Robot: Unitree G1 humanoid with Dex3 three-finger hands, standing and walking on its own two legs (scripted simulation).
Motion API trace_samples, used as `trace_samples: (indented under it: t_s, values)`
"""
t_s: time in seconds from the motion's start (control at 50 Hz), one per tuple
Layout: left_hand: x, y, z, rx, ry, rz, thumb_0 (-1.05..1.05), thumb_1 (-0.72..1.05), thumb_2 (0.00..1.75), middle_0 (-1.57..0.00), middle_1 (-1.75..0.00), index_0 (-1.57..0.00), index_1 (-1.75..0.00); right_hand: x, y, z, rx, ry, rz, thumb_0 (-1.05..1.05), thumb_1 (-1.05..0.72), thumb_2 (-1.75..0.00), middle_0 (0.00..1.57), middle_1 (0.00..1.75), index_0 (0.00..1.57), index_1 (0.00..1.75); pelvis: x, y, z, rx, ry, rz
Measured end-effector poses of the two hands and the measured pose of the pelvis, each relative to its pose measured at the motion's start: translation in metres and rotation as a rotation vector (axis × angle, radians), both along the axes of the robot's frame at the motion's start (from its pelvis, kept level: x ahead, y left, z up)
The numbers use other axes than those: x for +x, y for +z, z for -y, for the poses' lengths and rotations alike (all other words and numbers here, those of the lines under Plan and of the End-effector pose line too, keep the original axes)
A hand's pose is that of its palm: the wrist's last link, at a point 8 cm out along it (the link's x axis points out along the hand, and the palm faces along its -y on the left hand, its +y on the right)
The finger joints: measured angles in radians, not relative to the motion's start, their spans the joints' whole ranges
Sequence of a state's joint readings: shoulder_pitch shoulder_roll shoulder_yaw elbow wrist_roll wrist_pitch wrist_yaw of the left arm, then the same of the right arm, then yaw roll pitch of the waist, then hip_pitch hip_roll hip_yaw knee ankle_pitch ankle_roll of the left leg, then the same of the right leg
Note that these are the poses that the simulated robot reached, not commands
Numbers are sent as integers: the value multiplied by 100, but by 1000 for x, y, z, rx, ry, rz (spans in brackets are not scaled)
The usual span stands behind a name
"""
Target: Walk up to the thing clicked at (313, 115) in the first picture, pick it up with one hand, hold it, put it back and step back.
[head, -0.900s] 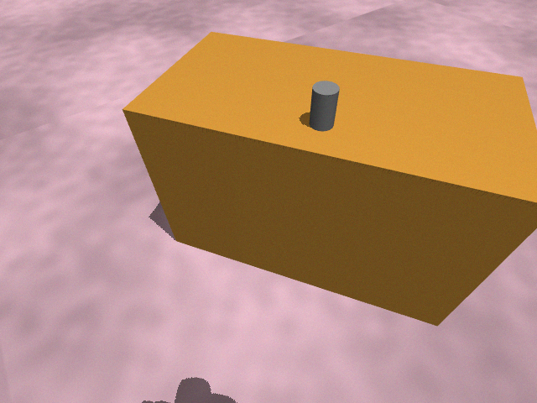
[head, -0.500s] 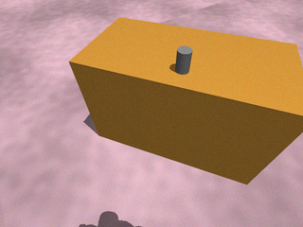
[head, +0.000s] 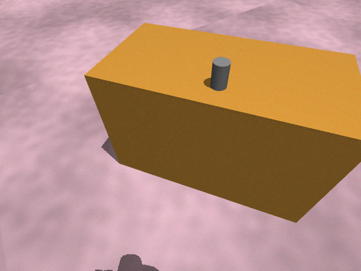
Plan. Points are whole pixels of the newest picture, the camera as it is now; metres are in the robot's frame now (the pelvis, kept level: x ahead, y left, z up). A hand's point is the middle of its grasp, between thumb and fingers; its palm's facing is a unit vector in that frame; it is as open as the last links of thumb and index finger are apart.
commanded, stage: stand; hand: left
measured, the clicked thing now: (220, 74) +0.80 -0.10 -0.03
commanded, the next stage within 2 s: walk up in 0.22 s
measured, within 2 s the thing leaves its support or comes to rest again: neither
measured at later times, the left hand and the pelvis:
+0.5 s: hand out of the picture +0.12 +0.23 -0.15, palm faces -0.16 -0.91 -0.38, open 7.4 cm; pelvis +0.04 -0.06 -0.02, yaw -9 degrees
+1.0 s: hand (147, 215) +0.30 +0.13 -0.18, palm faces -0.29 -0.90 -0.34, open 7.4 cm; pelvis +0.20 -0.12 -0.03, yaw -16 degrees
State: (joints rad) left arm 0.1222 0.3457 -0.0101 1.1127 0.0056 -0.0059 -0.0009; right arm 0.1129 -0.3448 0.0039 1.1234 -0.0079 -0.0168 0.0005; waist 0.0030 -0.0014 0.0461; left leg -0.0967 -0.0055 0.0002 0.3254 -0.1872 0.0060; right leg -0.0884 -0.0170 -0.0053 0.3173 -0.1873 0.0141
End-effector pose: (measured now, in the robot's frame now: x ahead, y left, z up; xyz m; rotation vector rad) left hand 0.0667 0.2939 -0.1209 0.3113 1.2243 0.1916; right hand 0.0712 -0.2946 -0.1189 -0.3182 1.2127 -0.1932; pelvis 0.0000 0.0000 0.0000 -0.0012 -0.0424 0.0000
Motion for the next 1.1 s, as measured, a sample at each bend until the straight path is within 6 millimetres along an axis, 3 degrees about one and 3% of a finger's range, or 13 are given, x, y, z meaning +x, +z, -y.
trace_samples:
  t_s: [0.28,0.4,0.5,0.6,0.7,0.78,0.9,1.0,1.1]
  values:
    - [-4,-1,-1,-2,-19,-30,1,91,90,-21,-30,-20,-30,-5,0,9,-1,-25,37,1,-90,-90,20,30,21,30,2,-4,5,13,-36,-2]
    - [20,5,2,23,-73,-53,1,91,90,-21,-30,-20,-30,-30,8,55,-67,-107,61,0,-90,-90,21,30,21,30,16,-7,29,24,-92,9]
    - [56,8,26,49,-130,-33,1,91,90,-20,-30,-20,-30,-42,2,108,-104,-157,20,1,-90,-90,21,30,21,30,38,-17,61,31,-148,29]
    - [89,-4,64,85,-150,21,1,91,90,-20,-30,-20,-30,-23,-25,156,-114,-182,9,1,-90,-90,20,30,20,30,64,-42,101,-10,-159,43]
    - [102,-1,104,30,-150,20,1,91,90,-20,-30,-20,-30,18,-18,161,-64,-166,46,1,-90,-90,20,30,20,30,87,-29,115,-12,-197,40]
    - [118,-1,120,1,-168,1,1,91,90,-21,-30,-20,-30,45,-4,156,-37,-148,79,1,-90,-90,20,30,20,30,111,-19,123,-16,-224,28]
    - [169,-10,120,-18,-216,3,1,90,90,-21,-30,-21,-30,73,7,152,-54,-155,71,1,-90,-90,20,30,21,30,156,-20,122,-30,-246,7]
    - [239,-23,115,3,-292,16,1,91,90,-21,-30,-20,-30,87,8,149,-109,-223,106,0,-90,-90,20,30,21,30,196,-31,115,4,-281,9]
    - [316,-8,131,15,-374,81,1,91,90,-21,-30,-20,-30,85,20,143,-101,-305,76,0,-90,-90,20,30,21,30,228,-19,125,-8,-302,13]
